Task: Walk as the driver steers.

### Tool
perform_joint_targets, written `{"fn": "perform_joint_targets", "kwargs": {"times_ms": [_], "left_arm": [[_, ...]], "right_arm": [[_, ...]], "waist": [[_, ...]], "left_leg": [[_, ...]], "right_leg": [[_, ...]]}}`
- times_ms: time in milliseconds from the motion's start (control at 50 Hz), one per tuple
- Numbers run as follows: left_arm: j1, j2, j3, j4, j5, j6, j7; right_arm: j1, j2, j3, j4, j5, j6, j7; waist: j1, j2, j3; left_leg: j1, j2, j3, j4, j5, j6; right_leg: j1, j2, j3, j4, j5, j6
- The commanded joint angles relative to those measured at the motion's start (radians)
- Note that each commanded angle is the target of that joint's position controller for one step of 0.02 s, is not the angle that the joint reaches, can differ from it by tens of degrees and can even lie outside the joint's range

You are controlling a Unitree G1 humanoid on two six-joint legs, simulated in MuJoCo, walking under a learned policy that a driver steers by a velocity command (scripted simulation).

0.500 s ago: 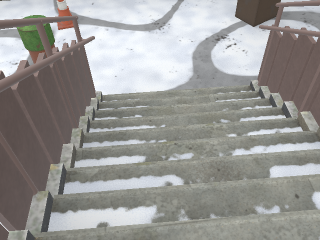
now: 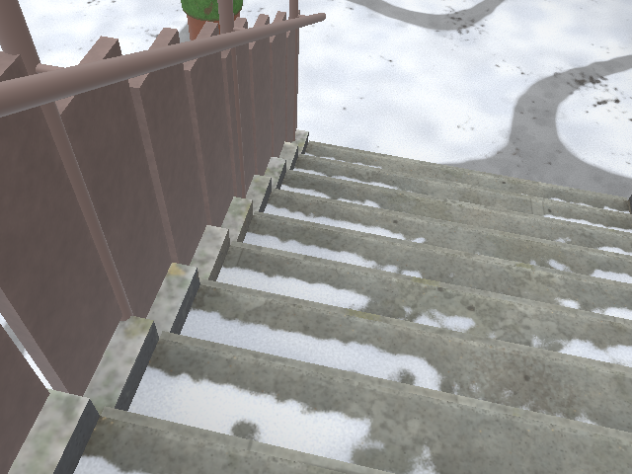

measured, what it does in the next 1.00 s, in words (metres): goes down: right foot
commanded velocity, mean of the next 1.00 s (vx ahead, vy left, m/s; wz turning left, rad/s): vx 0.21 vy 0.00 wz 0.05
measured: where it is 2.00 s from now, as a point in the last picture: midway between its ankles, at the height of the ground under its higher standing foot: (335, 380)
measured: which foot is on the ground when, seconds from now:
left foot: down 0.00-1.00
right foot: up 0.00-0.24, down 0.26-0.66, up 0.68-1.00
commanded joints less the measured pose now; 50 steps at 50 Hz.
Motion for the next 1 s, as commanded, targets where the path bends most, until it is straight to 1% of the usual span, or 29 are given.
{"fn": "perform_joint_targets", "kwargs": {"times_ms": [20, 60, 120, 160, 200, 220, 260, 280, 300, 320, 380, 420, 480, 560, 600, 640, 660, 680, 700, 720, 760, 820, 840, 860, 880, 900, 940, 960, 1000], "left_arm": [[0.108, 0.029, -0.001, -0.035, 0.002, 0.014, -0.013], [0.121, 0.021, -0.01, -0.022, 0.0, 0.023, -0.018], [0.058, 0.055, -0.007, -0.012, -0.012, 0.022, -0.026], [0.017, 0.072, -0.007, -0.016, -0.008, 0.021, -0.036], [-0.009, 0.089, -0.005, -0.031, -0.027, 0.015, -0.044], [0.021, 0.088, -0.005, -0.011, -0.035, 0.006, -0.047], [0.12, 0.076, -0.009, 0.027, -0.037, -0.014, -0.044], [0.161, 0.125, -0.001, 0.029, -0.015, -0.024, -0.051], [0.082, 0.112, -0.008, 0.032, -0.012, -0.024, -0.055], [0.035, 0.047, -0.028, 0.011, -0.01, -0.037, -0.064], [0.048, 0.087, -0.021, 0.027, -0.02, -0.054, -0.064], [0.072, 0.072, -0.026, 0.044, -0.023, -0.056, -0.068], [0.104, 0.139, 0.002, 0.055, -0.024, -0.047, -0.074], [0.145, 0.189, 0.033, 0.059, -0.019, -0.042, -0.072], [0.122, 0.181, 0.043, 0.053, -0.023, -0.046, -0.074], [0.084, 0.164, 0.048, 0.037, -0.018, -0.053, -0.075], [0.046, 0.14, 0.044, 0.017, -0.02, -0.057, -0.073], [0.017, 0.114, 0.043, 0.007, -0.014, -0.064, -0.071], [0.015, 0.122, 0.047, -0.001, 0.006, -0.07, -0.071], [-0.017, 0.153, 0.058, -0.011, 0.007, -0.077, -0.067], [-0.017, 0.131, 0.06, 0.007, 0.006, -0.096, -0.074], [0.025, 0.134, 0.072, 0.047, 0.016, -0.091, -0.094], [0.029, 0.127, 0.072, 0.049, 0.017, -0.085, -0.095], [-0.058, 0.155, 0.086, 0.02, 0.012, -0.092, -0.093], [-0.082, 0.143, 0.082, 0.011, 0.008, -0.096, -0.095], [-0.125, 0.135, 0.076, -0.002, 0.011, -0.102, -0.105], [-0.173, 0.081, 0.059, -0.01, 0.028, -0.103, -0.129], [-0.196, 0.068, 0.05, -0.017, 0.022, -0.104, -0.131], [-0.24, 0.053, 0.037, -0.052, 0.009, -0.098, -0.127]], "right_arm": [[0.039, -0.101, 0.011, -0.042, 0.01, -0.024, -0.022], [0.062, -0.104, 0.017, -0.039, 0.013, -0.004, -0.031], [0.046, -0.106, 0.019, -0.07, 0.01, 0.013, -0.021], [0.043, -0.114, 0.015, -0.084, 0.004, 0.022, -0.007], [0.072, -0.113, 0.011, -0.085, -0.021, 0.045, 0.0], [0.108, -0.111, 0.011, -0.076, -0.024, 0.054, 0.0], [0.13, -0.105, 0.013, -0.057, -0.014, 0.058, -0.001], [0.178, -0.067, 0.014, -0.058, -0.003, 0.043, 0.009], [0.144, -0.084, 0.003, -0.063, 0.021, 0.038, 0.024], [0.094, -0.1, -0.002, -0.045, 0.012, 0.041, 0.027], [0.085, -0.076, -0.004, -0.018, 0.002, 0.048, 0.038], [0.098, -0.062, 0.005, 0.006, 0.0, 0.045, 0.039], [0.092, -0.103, -0.011, 0.023, -0.001, 0.044, 0.039], [0.061, -0.083, -0.021, 0.034, -0.011, 0.033, 0.041], [0.091, -0.074, -0.026, 0.049, -0.016, 0.023, 0.041], [0.183, -0.096, -0.041, 0.09, -0.014, 0.015, 0.04], [0.247, -0.123, -0.052, 0.11, -0.011, 0.011, 0.035], [0.334, -0.165, -0.068, 0.135, -0.002, 0.007, 0.026], [0.427, -0.196, -0.08, 0.16, -0.008, 0.004, 0.025], [0.443, -0.196, -0.082, 0.166, -0.005, -0.006, 0.019], [0.38, -0.193, -0.081, 0.15, -0.006, -0.023, 0.007], [0.323, -0.147, -0.065, 0.139, -0.022, -0.047, 0.007], [0.336, -0.126, -0.057, 0.142, -0.013, -0.049, 0.008], [0.335, -0.097, -0.045, 0.163, -0.007, -0.06, -0.004], [0.341, -0.1, -0.04, 0.161, -0.005, -0.067, -0.009], [0.302, -0.112, -0.041, 0.14, -0.01, -0.074, -0.011], [0.28, -0.09, -0.028, 0.132, -0.003, -0.075, -0.012], [0.282, -0.102, -0.028, 0.125, 0.004, -0.076, -0.012], [0.301, -0.1, -0.023, 0.134, -0.008, -0.074, -0.008]], "waist": [[0.038, 0.048, -0.142], [0.035, 0.083, -0.185], [0.008, 0.095, -0.136], [-0.016, 0.137, -0.057], [-0.051, 0.174, 0.026], [-0.066, 0.152, 0.027], [-0.02, 0.061, 0.03], [-0.038, -0.065, -0.03], [-0.062, -0.154, 0.023], [-0.047, -0.089, 0.02], [-0.053, -0.054, -0.034], [-0.049, -0.039, -0.056], [-0.035, -0.064, -0.02], [-0.018, -0.102, 0.069], [-0.041, -0.094, 0.064], [-0.079, -0.058, 0.066], [-0.107, 0.02, 0.075], [-0.141, 0.131, 0.08], [-0.161, 0.189, 0.076], [-0.149, 0.107, 0.11], [-0.099, 0.037, 0.097], [-0.05, 0.07, 0.019], [-0.04, 0.077, 0.014], [-0.051, 0.058, 0.034], [-0.055, 0.083, 0.023], [-0.056, 0.056, 0.033], [-0.073, 0.051, 0.009], [-0.086, 0.057, 0.018], [-0.116, 0.089, 0.061]], "left_leg": [[-0.034, 0.256, -0.236, -0.133, 0.524, 0.113], [0.004, 0.248, -0.247, -0.128, 0.456, 0.068], [-0.061, 0.233, -0.279, -0.232, 0.015, 0.01], [-0.147, 0.225, -0.295, -0.302, -0.195, -0.005], [-0.092, 0.238, -0.348, -0.336, -0.247, 0.014], [-0.073, 0.246, -0.384, -0.336, -0.257, 0.025], [-0.126, 0.232, -0.391, -0.291, -0.237, -0.011], [-0.153, 0.183, -0.315, -0.174, -0.219, -0.044], [-0.089, 0.1, -0.183, -0.225, -0.104, -0.069], [0.058, 0.105, -0.175, -0.207, -0.027, -0.083], [0.24, 0.129, -0.19, -0.212, 0.013, -0.071], [0.241, 0.138, -0.199, -0.25, -0.037, -0.067], [0.169, 0.074, -0.133, -0.181, -0.222, -0.047], [0.037, 0.029, -0.019, -0.047, -0.2, -0.038], [0.118, 0.038, -0.006, -0.073, -0.176, -0.029], [0.254, 0.049, -0.051, -0.106, -0.247, -0.014], [0.32, 0.109, -0.174, -0.18, -0.345, 0.015], [0.421, 0.233, -0.397, -0.294, -0.499, 0.071], [0.493, 0.366, -0.625, -0.359, -0.526, 0.144], [0.508, 0.411, -0.667, -0.341, -0.412, 0.19], [0.46, 0.389, -0.569, -0.331, -0.238, 0.176], [0.356, 0.309, -0.378, -0.299, 0.033, 0.132], [0.328, 0.292, -0.327, -0.271, 0.153, 0.12], [0.358, 0.235, -0.278, -0.2, 0.097, 0.084], [0.349, 0.217, -0.25, -0.181, 0.114, 0.066], [0.225, 0.185, -0.196, -0.156, 0.047, 0.064], [0.051, 0.163, -0.171, -0.089, -0.087, 0.042], [0.004, 0.161, -0.178, -0.068, -0.131, 0.038], [-0.082, 0.147, -0.158, -0.015, -0.104, 0.027]], "right_leg": [[0.105, 0.018, 0.023, -0.247, 0.244, 0.028], [0.159, 0.023, 0.03, -0.336, 0.248, 0.05], [0.314, 0.003, 0.028, -0.585, 0.31, 0.051], [0.425, 0.018, -0.009, -0.699, 0.192, 0.037], [0.446, 0.02, 0.002, -0.951, -0.082, -0.002], [0.52, 0.028, -0.013, -1.022, -0.098, -0.018], [0.704, -0.017, 0.044, -1.252, 0.058, -0.057], [0.832, -0.137, 0.181, -1.271, 0.168, -0.085], [0.641, -0.177, 0.262, -1.322, 0.127, -0.148], [0.551, -0.166, 0.247, -1.367, 0.108, -0.135], [0.498, -0.099, 0.156, -1.366, 0.053, -0.081], [0.538, -0.085, 0.143, -1.381, 0.015, -0.071], [0.55, -0.075, 0.17, -1.4, -0.213, -0.113], [0.571, -0.179, 0.325, -1.497, -0.391, -0.195], [0.525, -0.174, 0.306, -1.479, -0.345, -0.201], [0.419, -0.108, 0.225, -1.378, -0.316, -0.179], [0.324, -0.045, 0.147, -1.252, -0.264, -0.152], [0.181, 0.055, 0.023, -1.036, -0.183, -0.122], [0.043, 0.077, -0.026, -0.854, -0.203, -0.109], [-0.068, 0.043, 0.022, -0.759, -0.202, -0.104], [-0.058, -0.019, 0.069, -0.696, -0.067, -0.077], [0.071, -0.031, 0.058, -0.631, 0.172, -0.05], [0.082, -0.03, 0.047, -0.621, 0.215, -0.048], [0.021, -0.048, 0.119, -0.713, 0.357, -0.037], [0.027, -0.027, 0.092, -0.777, 0.435, -0.035], [0.123, -0.011, 0.045, -0.89, 0.593, -0.04], [0.321, 0.004, 0.0, -0.985, 0.856, -0.062], [0.363, 0.01, -0.015, -1.012, 0.891, -0.066], [0.469, 0.029, -0.046, -1.07, 0.855, -0.061]]}}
